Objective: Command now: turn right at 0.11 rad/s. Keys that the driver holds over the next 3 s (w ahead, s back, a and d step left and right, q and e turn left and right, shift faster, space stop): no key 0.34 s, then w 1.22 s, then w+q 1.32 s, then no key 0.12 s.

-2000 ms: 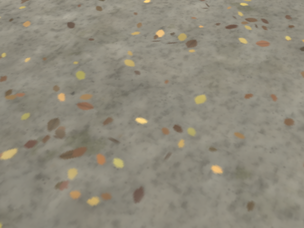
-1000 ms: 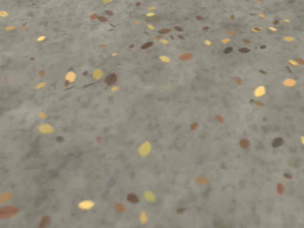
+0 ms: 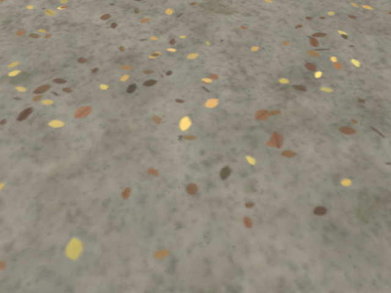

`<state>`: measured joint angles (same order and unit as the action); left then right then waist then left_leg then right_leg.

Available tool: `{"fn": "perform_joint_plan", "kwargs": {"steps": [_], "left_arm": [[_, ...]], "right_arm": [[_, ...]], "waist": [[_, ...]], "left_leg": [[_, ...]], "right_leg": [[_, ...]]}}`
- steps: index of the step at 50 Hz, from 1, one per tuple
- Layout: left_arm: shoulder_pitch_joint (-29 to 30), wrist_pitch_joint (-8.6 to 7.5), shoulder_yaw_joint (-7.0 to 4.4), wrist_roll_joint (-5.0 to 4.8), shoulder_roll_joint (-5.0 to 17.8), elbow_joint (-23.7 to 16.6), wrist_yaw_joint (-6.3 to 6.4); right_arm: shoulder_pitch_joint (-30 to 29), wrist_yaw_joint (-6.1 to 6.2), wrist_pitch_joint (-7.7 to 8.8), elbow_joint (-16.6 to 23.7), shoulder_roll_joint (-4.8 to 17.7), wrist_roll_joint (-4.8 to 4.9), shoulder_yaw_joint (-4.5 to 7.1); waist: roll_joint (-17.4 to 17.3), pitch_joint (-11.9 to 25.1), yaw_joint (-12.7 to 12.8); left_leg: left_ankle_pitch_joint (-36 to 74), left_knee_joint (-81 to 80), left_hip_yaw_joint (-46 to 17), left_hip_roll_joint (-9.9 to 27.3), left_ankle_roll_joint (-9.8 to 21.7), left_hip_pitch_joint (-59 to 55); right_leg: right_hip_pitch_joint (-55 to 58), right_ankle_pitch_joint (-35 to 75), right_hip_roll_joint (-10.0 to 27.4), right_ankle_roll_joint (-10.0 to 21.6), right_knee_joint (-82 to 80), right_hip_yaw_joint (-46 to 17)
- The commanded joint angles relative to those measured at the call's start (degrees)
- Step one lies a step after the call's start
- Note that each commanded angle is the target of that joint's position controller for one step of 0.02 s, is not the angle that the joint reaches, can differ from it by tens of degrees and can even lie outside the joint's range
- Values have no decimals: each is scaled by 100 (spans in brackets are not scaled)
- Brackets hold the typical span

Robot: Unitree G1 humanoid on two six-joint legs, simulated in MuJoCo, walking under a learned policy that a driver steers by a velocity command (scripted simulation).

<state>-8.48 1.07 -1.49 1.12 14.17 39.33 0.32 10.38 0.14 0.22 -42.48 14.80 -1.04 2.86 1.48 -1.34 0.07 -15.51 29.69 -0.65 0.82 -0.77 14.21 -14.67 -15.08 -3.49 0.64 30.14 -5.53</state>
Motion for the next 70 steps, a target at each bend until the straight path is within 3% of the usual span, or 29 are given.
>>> {"fn": "perform_joint_plan", "kwargs": {"steps": [1,10,17,19,20,22,24,27,30,31,32,33,34,36,38,41,44,50,52,54,55,56,57,58,59,60,61,63,70], "left_arm": [[35,-34,-236,8,760,-252,52],[-172,-26,-239,-44,540,72,88],[-339,-24,-266,-54,564,359,164],[-479,-7,-264,-81,527,490,193],[-507,-22,-281,-112,546,507,200],[-273,-167,-276,-168,488,345,177],[50,-363,-283,-249,512,205,110],[-98,-529,-285,-285,503,272,-31],[-1112,-577,-357,-196,464,843,-103],[-1600,-568,-414,-211,590,967,-85],[-2201,-575,-512,-208,1065,997,-17],[-2349,-633,-560,-163,1415,969,-90],[-1902,-696,-450,-157,1088,865,-97],[-1419,-734,-337,-132,812,720,-108],[-1324,-679,-235,-102,599,718,-111],[-1587,-621,-224,-143,668,823,-55],[-1684,-574,-226,-133,815,881,32],[-1871,-544,-288,-238,980,1095,66],[-1752,-491,-344,-195,1115,1081,73],[-1642,-387,-328,-122,1094,1033,91],[-1796,-385,-221,0,822,884,110],[-2731,-500,9,-108,-66,929,17],[-2153,-629,-149,-279,673,960,-16],[-1451,-701,-243,-413,974,725,-33],[-1132,-745,-222,-368,918,649,9],[-1015,-739,-250,-267,863,637,36],[-1168,-686,-255,-233,784,666,35],[-1313,-566,-229,-214,599,711,50],[77,-584,-154,-114,471,251,10]], "right_arm": [[-444,-32,167,449,667,-30,115],[-174,51,202,350,569,21,14],[-163,19,203,196,500,38,-33],[-62,31,171,91,558,58,-18],[11,50,143,59,715,101,34],[381,100,139,-66,960,175,101],[562,145,209,-146,1095,171,157],[310,112,254,-88,1074,242,172],[31,66,188,-57,926,289,140],[-31,46,216,-25,663,239,54],[-162,10,283,164,200,134,-91],[-234,44,391,380,441,274,-13],[-133,35,463,317,761,383,78],[-75,-35,551,175,750,329,95],[-179,-122,559,159,699,229,114],[-453,-200,503,251,459,178,45],[-1130,-227,514,506,248,195,-62],[-1649,-342,572,760,474,255,-33],[-1234,-334,568,670,686,232,58],[333,-232,510,226,1062,238,270],[1318,-148,464,35,1464,160,360],[1468,-234,483,-107,1658,118,374],[1233,-228,496,-79,1055,172,235],[749,-204,509,-38,887,180,180],[356,-203,529,10,851,145,163],[129,-220,558,21,752,82,145],[34,-225,592,2,651,8,118],[43,-241,658,-90,593,63,112],[578,-81,598,-410,934,143,164]], "waist": [[-798,312,108],[-197,238,-30],[-97,217,-7],[-262,240,-16],[-481,60,-55],[-1029,-397,-172],[-1076,-763,-265],[-957,-508,-110],[-714,-4,393],[-427,148,598],[932,357,760],[1504,212,736],[730,-181,507],[332,-391,303],[336,-385,226],[301,-326,289],[283,-467,440],[351,-624,318],[485,-199,15],[485,851,-783],[-312,1724,-998],[-2005,2620,-396],[-1324,2031,-634],[-933,1044,-553],[-301,616,-356],[-214,348,-175],[-420,370,19],[-512,316,150],[-339,-205,-188]], "left_leg": [[420,-765,-651,563,359,-35],[594,-510,-421,357,291,-237],[728,-529,-363,275,316,-228],[-644,-716,-409,219,415,-211],[-1674,-906,-668,326,591,-162],[-3186,-1714,-2021,1257,1184,-252],[-3007,-2069,-2844,1856,1569,-190],[-1877,-2012,-2157,1618,1358,-399],[-918,-1209,-881,801,949,634],[-723,-451,-542,553,732,1077],[-849,1572,166,-67,273,2010],[-1796,2856,-134,-384,213,2988],[-1533,3543,-498,41,320,3468],[-427,3554,-422,407,482,3625],[228,3165,-304,598,413,3352],[789,2500,29,531,142,3207],[1549,1171,242,348,-2,2651],[1809,23,131,152,315,2125],[1418,34,253,-64,518,1498],[1343,58,429,-265,830,-649],[1192,303,-989,926,1177,-2543],[-751,-745,-4018,2124,2092,-4033],[-1473,-1388,-4285,1926,1808,-3557],[-1116,-1482,-3327,1783,1568,-2663],[-298,-1601,-2670,1599,1467,-1768],[406,-1719,-2135,1379,1434,-1111],[722,-1868,-1803,1220,1416,-748],[973,-2145,-1416,1102,1522,-397],[1551,-2436,-490,832,1356,-377]], "right_leg": [[224,202,340,10,-300,-241],[149,815,415,0,-398,-364],[334,1064,456,-68,-409,-378],[251,-93,240,-33,-256,-124],[-97,-908,75,1,20,95],[-1048,-1221,58,8,866,499],[-1562,-1199,443,88,1457,364],[-1228,-1301,624,260,922,437],[1212,425,90,152,-283,986],[1859,184,373,237,-446,532],[2524,-707,1654,753,-1335,-1517],[2507,-1514,2523,1578,-2008,-3491],[2299,-1972,2549,1644,-2028,-3295],[2097,-1343,2088,1258,-2115,-2216],[1883,50,1749,1022,-2209,-1349],[1731,1548,1505,1045,-2263,-550],[1248,1732,1299,977,-2409,-51],[1746,2165,1736,872,-2258,67],[2115,3833,1781,739,-1596,150],[1653,5072,1426,486,368,441],[226,3016,1072,339,2253,563],[-1706,-1617,-70,50,4119,106],[-2318,-1677,198,148,4673,-408],[-2645,-1144,482,217,4664,-182],[-2408,-585,781,224,4385,-44],[-2181,-265,971,195,4083,5],[-1824,-50,1130,188,3937,-55],[-1656,46,1215,106,3658,17],[-2238,1889,1171,-164,1291,300]]}}
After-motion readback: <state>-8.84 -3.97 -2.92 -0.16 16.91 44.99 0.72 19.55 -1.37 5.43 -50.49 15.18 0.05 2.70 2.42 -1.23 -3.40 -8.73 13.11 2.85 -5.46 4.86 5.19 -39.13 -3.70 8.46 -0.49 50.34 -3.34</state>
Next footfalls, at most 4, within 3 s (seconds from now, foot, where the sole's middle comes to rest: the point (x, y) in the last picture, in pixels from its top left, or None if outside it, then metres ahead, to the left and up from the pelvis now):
1.08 left None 0.47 0.11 -0.77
1.64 right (230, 222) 0.77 -0.12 -0.77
2.16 left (159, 169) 1.02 0.16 -0.77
2.66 right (176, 113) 1.36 0.10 -0.77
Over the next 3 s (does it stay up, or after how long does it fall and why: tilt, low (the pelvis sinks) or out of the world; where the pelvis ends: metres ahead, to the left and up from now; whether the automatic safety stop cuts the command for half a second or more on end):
stays up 1.30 0.20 0.01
